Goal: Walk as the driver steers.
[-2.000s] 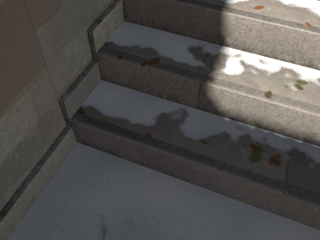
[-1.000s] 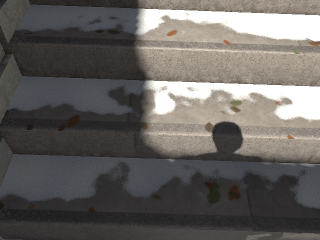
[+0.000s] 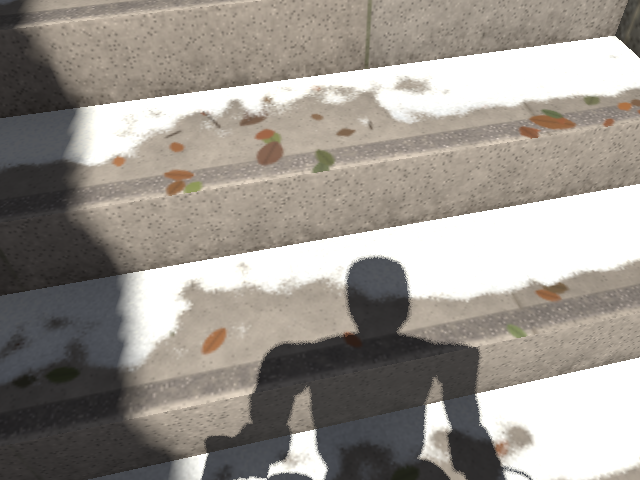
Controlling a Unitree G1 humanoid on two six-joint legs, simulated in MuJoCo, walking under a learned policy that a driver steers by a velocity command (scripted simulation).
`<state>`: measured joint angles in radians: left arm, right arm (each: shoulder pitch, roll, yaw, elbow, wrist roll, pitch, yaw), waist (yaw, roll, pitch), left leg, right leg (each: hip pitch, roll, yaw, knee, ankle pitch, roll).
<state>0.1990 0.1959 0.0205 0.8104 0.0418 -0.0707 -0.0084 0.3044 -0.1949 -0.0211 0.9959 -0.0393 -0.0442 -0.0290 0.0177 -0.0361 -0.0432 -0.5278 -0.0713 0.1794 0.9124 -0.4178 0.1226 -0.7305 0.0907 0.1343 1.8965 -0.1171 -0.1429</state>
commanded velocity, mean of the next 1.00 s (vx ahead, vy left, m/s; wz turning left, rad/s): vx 0.50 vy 0.00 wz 0.28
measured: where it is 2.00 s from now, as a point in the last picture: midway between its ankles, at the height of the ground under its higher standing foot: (214, 9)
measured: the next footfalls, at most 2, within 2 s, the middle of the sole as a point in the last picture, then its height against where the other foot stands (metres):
right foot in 0.36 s outside the picture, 0.17 m higher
left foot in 0.90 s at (286, 316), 0.17 m higher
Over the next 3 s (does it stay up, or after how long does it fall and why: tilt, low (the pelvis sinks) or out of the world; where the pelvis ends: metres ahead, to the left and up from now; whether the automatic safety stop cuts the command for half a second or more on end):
stays up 1.68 0.39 0.97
